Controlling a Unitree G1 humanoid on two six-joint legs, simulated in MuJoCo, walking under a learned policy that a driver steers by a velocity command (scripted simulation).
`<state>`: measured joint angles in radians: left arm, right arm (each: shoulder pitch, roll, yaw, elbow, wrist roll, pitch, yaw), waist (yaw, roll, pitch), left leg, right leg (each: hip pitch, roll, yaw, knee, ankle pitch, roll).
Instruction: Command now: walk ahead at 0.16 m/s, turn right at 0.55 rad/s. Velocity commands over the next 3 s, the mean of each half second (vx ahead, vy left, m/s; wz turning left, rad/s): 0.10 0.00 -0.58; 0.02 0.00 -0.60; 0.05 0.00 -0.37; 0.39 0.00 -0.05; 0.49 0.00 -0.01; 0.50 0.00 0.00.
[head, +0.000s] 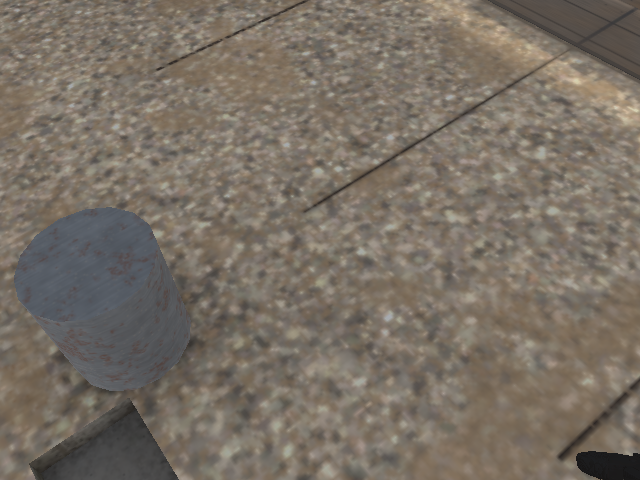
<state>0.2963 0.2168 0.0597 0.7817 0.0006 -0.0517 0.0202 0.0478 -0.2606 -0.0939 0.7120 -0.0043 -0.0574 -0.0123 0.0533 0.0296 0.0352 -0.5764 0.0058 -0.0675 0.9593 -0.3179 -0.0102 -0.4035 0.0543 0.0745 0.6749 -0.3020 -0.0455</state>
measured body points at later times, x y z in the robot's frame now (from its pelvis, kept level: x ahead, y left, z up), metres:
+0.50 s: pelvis +0.10 +0.01 +0.01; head +0.12 -0.01 +0.46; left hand +0.36 +0.21 -0.07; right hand +0.13 -0.29 -0.10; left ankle +0.17 +0.15 -0.72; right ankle +0.08 -0.09 -0.72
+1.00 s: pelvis +0.14 +0.02 +0.01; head +0.17 +0.01 +0.46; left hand +0.44 +0.15 -0.08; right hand +0.13 -0.31 -0.07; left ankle +0.22 +0.09 -0.72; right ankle +0.07 -0.08 -0.69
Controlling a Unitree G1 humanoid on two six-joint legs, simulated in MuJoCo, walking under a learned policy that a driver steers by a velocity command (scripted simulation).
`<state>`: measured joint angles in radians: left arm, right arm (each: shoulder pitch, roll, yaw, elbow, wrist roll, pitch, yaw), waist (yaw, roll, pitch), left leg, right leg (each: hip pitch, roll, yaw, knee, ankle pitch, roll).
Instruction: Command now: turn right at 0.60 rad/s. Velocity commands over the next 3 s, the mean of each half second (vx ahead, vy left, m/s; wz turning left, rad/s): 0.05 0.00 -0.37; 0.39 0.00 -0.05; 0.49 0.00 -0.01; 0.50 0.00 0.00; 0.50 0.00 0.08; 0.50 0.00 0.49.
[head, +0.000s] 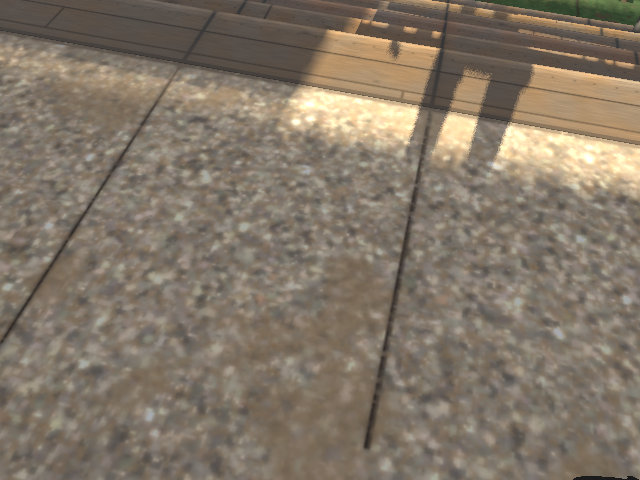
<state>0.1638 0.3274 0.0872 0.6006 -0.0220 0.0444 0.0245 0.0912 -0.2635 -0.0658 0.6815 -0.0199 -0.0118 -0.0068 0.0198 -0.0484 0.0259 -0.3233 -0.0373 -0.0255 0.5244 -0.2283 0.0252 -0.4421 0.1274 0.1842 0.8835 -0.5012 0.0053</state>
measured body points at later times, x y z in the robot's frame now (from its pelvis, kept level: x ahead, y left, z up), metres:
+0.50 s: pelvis +0.01 -0.04 +0.01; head +0.02 -0.07 +0.46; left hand +0.18 +0.19 -0.07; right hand +0.08 -0.34 -0.11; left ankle +0.02 +0.10 -0.67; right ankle -0.01 -0.14 -0.73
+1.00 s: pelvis +0.18 +0.00 +0.01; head +0.20 +0.03 +0.46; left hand +0.36 +0.25 -0.10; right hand +0.20 -0.27 -0.09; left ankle +0.18 +0.08 -0.73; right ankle +0.17 -0.16 -0.65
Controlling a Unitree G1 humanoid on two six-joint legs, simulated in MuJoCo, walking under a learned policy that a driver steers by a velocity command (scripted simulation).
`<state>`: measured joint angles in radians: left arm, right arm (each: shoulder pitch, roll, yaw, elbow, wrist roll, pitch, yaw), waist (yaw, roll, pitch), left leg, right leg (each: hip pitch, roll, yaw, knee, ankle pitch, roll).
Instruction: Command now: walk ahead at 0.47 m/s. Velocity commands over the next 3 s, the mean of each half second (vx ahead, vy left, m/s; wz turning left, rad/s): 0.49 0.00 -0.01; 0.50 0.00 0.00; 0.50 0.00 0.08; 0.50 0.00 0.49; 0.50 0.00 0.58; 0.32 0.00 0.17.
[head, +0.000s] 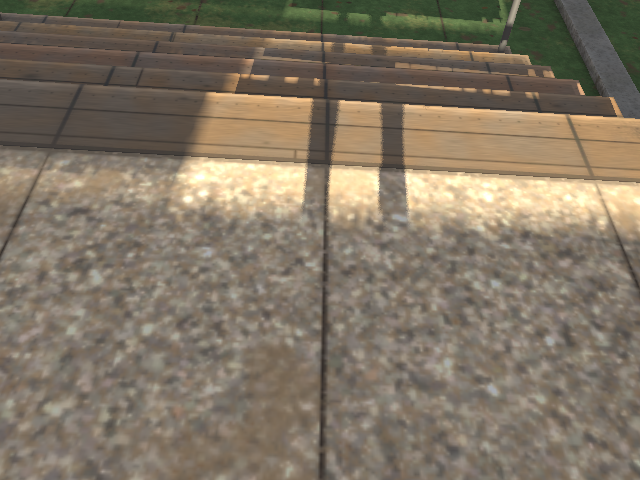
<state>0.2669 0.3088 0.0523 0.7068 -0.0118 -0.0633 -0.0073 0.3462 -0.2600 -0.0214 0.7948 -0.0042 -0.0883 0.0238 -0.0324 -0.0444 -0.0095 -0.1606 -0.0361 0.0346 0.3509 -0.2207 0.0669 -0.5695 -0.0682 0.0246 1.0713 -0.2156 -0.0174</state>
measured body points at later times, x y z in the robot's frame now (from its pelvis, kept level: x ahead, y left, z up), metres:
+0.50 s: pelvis +0.29 -0.04 -0.01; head +0.32 -0.04 +0.44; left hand +0.41 +0.23 -0.11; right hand +0.38 -0.32 -0.13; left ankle +0.22 +0.10 -0.65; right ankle +0.34 -0.12 -0.75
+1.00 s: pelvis +0.57 +0.04 -0.01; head +0.60 +0.05 +0.44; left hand +0.65 +0.32 -0.14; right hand +0.70 -0.23 -0.11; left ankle +0.62 +0.12 -0.75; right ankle +0.50 -0.11 -0.66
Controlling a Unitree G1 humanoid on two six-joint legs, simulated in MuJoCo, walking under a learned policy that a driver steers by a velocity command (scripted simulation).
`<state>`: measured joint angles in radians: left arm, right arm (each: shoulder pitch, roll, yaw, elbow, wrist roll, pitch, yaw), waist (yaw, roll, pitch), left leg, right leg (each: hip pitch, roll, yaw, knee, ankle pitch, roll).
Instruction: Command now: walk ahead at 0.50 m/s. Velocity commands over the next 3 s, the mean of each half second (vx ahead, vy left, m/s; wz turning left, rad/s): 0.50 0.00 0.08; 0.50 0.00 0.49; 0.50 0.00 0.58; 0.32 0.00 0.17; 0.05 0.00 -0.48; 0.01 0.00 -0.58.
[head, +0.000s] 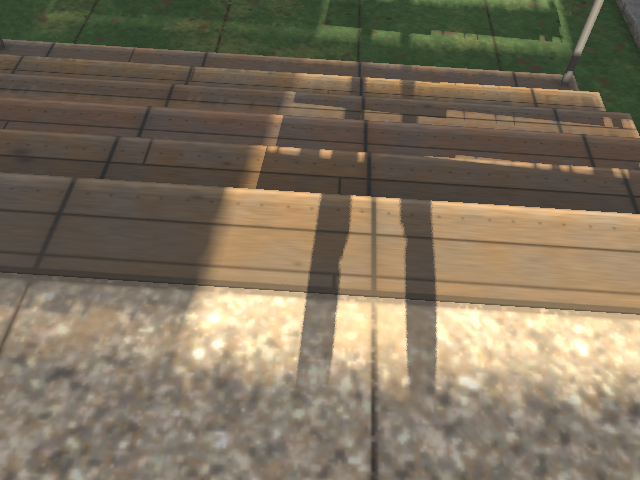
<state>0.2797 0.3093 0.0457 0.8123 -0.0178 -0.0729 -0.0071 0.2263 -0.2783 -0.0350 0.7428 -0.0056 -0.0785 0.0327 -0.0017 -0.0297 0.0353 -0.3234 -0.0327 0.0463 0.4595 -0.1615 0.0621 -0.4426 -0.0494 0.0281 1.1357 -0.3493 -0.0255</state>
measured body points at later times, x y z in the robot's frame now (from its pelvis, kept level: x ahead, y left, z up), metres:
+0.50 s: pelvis +0.28 -0.05 -0.01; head +0.31 -0.06 +0.44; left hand +0.44 +0.21 -0.10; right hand +0.31 -0.33 -0.14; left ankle +0.13 +0.08 -0.65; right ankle +0.35 -0.15 -0.74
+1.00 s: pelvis +0.53 +0.03 -0.02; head +0.57 +0.05 +0.43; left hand +0.50 +0.32 -0.15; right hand +0.78 -0.17 -0.11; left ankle +0.59 +0.12 -0.74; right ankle +0.41 -0.16 -0.65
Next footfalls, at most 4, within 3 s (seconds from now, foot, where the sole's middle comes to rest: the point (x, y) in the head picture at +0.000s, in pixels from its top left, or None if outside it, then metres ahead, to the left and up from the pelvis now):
0.40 right None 0.39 -0.15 -0.77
0.92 left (258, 404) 0.63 0.14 -0.77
1.38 right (292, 274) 0.98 0.07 -0.77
1.86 left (153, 258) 1.02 0.43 -0.77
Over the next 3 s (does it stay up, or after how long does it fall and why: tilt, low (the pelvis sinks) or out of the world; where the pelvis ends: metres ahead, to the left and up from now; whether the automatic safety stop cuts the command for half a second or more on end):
stays up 1.02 0.29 0.01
